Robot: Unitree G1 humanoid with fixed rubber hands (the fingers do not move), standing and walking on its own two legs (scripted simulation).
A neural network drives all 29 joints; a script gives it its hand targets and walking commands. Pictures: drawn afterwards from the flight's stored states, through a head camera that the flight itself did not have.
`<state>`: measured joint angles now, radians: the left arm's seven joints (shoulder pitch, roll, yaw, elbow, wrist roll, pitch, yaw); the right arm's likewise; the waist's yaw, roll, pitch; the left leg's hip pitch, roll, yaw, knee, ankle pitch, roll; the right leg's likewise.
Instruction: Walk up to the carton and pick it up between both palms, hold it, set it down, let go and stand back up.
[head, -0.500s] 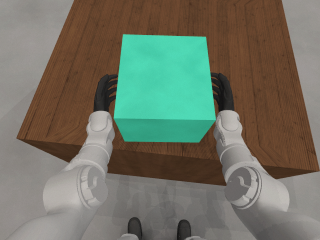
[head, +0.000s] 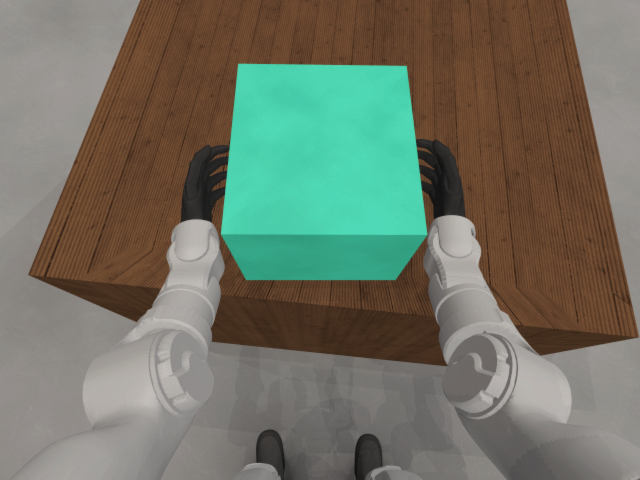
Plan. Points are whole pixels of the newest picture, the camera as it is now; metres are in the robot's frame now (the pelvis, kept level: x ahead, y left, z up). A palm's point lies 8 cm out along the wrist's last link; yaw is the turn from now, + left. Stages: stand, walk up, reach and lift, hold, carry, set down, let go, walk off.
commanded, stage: set down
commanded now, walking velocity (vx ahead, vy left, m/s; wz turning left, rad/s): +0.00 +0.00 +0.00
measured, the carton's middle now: (321, 178) +0.50 +0.00 -0.04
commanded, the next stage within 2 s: none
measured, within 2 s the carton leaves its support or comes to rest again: neither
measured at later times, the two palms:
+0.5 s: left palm (199, 208) +0.44 +0.16 -0.02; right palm (447, 204) +0.43 -0.16 -0.01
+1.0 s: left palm (159, 184) +0.45 +0.20 +0.03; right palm (474, 190) +0.44 -0.18 +0.03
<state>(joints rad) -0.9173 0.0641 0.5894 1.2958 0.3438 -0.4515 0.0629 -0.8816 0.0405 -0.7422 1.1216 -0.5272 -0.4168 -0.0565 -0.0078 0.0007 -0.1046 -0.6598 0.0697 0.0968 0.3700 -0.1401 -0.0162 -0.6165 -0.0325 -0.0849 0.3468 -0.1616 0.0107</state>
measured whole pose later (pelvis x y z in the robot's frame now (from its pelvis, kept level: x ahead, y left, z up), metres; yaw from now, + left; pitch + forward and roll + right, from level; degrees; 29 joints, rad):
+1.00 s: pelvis -0.02 +0.01 -0.02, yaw -2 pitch +28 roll -2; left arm -1.11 0.28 0.06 1.57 -0.15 -0.38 0.06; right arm -1.05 -0.20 -0.10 1.47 0.15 -0.33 -0.08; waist -0.01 0.00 -0.25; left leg -0.85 0.10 0.08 0.58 -0.22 -0.01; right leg -0.79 -0.01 -0.06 0.50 -0.20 0.01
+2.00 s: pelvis -0.03 +0.00 +0.00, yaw -1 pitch +18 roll -2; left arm -0.98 0.33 -0.10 1.24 -0.30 -0.12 0.01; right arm -0.97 -0.40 0.18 1.30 0.53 -0.15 0.01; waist 0.03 0.00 -0.19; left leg -0.63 0.08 0.03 0.48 -0.17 -0.02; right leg -0.56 0.00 -0.04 0.40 -0.16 0.01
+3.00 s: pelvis +0.00 +0.00 +0.00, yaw +0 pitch +4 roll -1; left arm 0.02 0.22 0.02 0.60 -0.18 -0.33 -0.01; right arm -0.07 -0.23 0.06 0.77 0.30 -0.47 -0.03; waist 0.01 0.00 0.01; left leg -0.29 0.05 -0.02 0.48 -0.26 -0.03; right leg -0.22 0.00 -0.02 0.40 -0.25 0.02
